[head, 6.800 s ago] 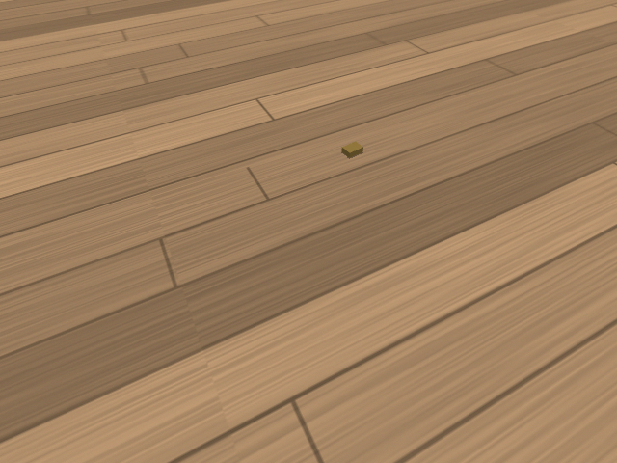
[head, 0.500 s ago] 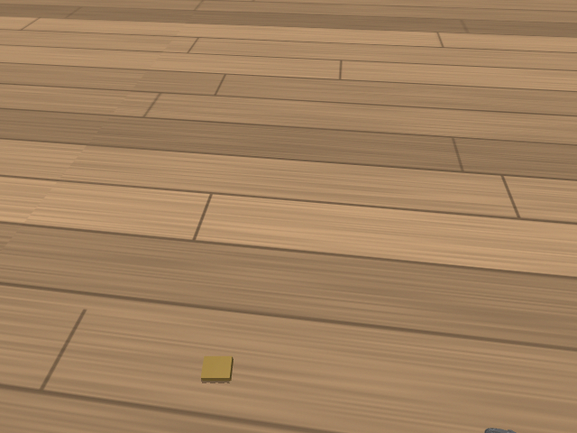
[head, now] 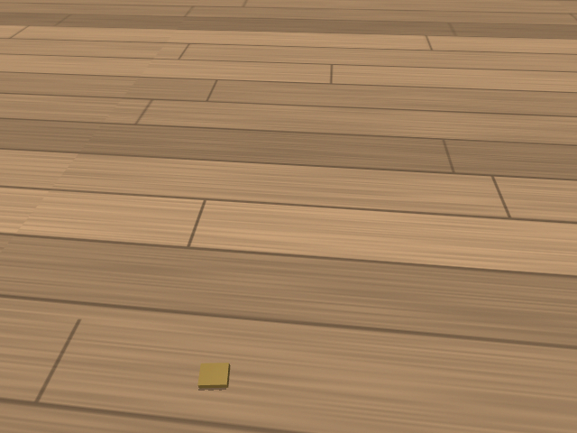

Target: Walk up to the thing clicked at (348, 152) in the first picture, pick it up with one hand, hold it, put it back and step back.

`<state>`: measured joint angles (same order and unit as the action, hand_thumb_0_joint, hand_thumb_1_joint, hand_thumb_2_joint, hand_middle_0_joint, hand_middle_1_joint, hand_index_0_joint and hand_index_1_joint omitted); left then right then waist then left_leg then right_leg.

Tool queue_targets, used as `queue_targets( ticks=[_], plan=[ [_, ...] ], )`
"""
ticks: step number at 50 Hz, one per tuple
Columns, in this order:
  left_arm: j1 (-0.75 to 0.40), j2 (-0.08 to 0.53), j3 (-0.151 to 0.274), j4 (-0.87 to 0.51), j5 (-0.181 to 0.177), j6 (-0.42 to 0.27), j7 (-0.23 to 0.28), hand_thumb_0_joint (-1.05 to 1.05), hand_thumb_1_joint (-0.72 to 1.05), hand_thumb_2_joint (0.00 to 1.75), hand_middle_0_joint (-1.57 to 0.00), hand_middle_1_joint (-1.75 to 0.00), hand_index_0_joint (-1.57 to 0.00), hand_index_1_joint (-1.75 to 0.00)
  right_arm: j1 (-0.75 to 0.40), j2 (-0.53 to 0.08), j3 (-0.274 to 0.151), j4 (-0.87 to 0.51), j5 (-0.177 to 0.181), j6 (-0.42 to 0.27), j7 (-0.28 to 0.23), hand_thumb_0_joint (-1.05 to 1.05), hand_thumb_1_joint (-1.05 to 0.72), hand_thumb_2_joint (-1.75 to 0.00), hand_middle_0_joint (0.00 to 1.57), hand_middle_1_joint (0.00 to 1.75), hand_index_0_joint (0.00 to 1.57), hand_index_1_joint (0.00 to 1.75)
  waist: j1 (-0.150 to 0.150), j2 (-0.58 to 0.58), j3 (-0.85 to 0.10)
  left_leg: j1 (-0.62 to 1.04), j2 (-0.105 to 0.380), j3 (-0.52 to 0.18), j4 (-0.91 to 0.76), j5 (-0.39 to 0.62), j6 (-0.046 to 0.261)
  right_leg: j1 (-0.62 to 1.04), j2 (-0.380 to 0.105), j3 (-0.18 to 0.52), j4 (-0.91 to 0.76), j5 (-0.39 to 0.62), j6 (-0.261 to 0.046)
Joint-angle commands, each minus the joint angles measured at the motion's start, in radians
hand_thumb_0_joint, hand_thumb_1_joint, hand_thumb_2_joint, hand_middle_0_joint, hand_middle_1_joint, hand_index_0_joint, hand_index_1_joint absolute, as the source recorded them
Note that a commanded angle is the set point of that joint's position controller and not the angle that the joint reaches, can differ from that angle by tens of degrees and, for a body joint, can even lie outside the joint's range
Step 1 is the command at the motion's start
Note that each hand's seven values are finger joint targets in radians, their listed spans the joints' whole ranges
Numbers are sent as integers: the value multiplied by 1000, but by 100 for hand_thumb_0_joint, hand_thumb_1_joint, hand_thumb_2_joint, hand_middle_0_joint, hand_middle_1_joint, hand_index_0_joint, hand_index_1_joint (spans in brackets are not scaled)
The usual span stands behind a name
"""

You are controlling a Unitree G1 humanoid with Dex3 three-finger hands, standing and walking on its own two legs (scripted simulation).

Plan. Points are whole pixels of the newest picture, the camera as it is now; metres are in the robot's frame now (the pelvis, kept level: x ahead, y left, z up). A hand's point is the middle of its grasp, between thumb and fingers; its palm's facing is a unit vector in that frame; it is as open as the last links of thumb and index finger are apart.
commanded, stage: walk up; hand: left
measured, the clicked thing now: (214, 375) +0.44 +0.28 -0.76
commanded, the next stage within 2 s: stand in 0.20 s
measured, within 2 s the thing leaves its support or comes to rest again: neither
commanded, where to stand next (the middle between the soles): +0.06 +0.02 m, yaw +1 degrees
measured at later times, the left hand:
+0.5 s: hand out of the picture +0.10 +0.25 -0.15, palm faces -0.01 -0.94 -0.33, open 7.4 cm
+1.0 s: hand out of the picture +0.07 +0.25 -0.15, palm faces -0.01 -0.94 -0.34, open 7.4 cm
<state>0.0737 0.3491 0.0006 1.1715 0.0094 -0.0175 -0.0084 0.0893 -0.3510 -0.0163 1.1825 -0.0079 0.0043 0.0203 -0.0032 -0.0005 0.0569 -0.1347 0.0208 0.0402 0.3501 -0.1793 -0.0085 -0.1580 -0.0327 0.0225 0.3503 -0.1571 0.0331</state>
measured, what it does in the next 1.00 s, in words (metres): stands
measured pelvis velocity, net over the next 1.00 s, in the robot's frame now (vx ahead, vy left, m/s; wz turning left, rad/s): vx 0.01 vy -0.01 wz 0.01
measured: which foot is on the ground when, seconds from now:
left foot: down 0.00-1.00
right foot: down 0.00-1.00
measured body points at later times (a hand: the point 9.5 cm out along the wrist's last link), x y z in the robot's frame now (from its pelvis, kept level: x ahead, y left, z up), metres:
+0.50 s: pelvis +0.01 +0.00 +0.00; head +0.02 +0.00 +0.45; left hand +0.10 +0.30 -0.13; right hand +0.11 -0.30 -0.13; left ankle +0.01 +0.12 -0.75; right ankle +0.02 -0.14 -0.75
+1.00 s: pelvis +0.01 -0.01 +0.00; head +0.01 -0.01 +0.45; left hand +0.07 +0.30 -0.13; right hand +0.09 -0.31 -0.13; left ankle +0.01 +0.12 -0.75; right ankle +0.02 -0.14 -0.75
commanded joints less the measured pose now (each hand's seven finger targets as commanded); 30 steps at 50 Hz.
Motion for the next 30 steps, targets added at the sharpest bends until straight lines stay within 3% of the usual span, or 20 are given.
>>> queue_targets(
  ticks=[1, 8, 12, 16, 30],
  plan=[
    [-60, 215, 43, -60, -1, -22, 15, 0, 90, 90, -20, -30, -20, -30, -73, -213, -35, -74, 4, -29, -16, 0, -90, -90, 20, 30, 20, 30, 3, -6, -103, 29, 109, -93, -65, 49, 30, 15, -91, 70, -64, 64, -38],
    [-57, 205, 40, -60, -4, -17, 18, 0, 90, 90, -20, -30, -20, -30, -68, -214, -38, -75, 4, -26, -19, 0, -90, -90, 20, 30, 20, 30, 0, 7, -90, 22, 109, -93, -73, 76, 27, 29, -91, 58, -57, 106, -35],
    [-42, 209, 43, -68, -1, -18, 19, 0, 90, 90, -20, -30, -20, -30, -63, -207, -34, -83, -2, -32, -21, 0, -90, -90, 20, 30, 20, 30, -4, -14, -119, 52, 119, -99, -62, 185, 21, 52, -98, 61, -50, 188, -31],
    [-32, 205, 45, -74, -2, -16, 19, 0, 90, 90, -20, -30, -20, -30, -61, -213, -34, -84, 0, -33, -24, 0, -90, -90, 20, 30, 20, 30, -2, 9, -121, 52, 121, -98, -65, 194, 22, 68, -101, 59, -53, 199, -30],
    [-30, 212, 46, -93, 0, -15, 15, 0, 90, 90, -20, -30, -20, -30, -82, -212, -37, -104, -1, -32, -21, 0, -90, -90, 20, 30, 20, 30, 0, 8, -79, 45, 117, -95, -89, 99, 16, 44, -98, 63, -86, 120, -36]
  ],
)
